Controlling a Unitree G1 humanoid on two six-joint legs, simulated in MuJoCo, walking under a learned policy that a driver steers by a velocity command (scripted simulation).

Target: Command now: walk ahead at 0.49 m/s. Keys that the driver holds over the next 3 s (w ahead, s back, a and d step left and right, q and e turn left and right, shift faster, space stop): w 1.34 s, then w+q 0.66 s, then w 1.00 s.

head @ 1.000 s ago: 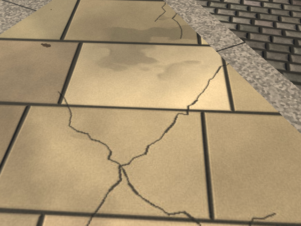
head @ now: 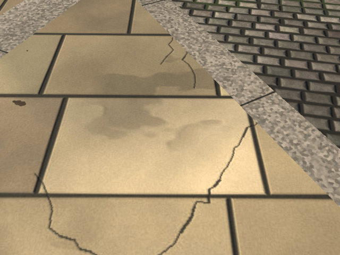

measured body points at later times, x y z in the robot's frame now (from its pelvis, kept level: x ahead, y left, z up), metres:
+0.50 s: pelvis +0.27 -0.08 +0.00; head +0.29 -0.10 +0.45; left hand +0.33 +0.18 -0.12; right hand +0.36 -0.35 -0.14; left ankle +0.27 +0.08 -0.66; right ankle +0.30 -0.16 -0.74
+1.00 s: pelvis +0.55 -0.01 -0.01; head +0.58 +0.00 +0.44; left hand +0.57 +0.25 -0.16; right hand +0.67 -0.27 -0.13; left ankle +0.61 +0.07 -0.74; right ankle +0.44 -0.16 -0.65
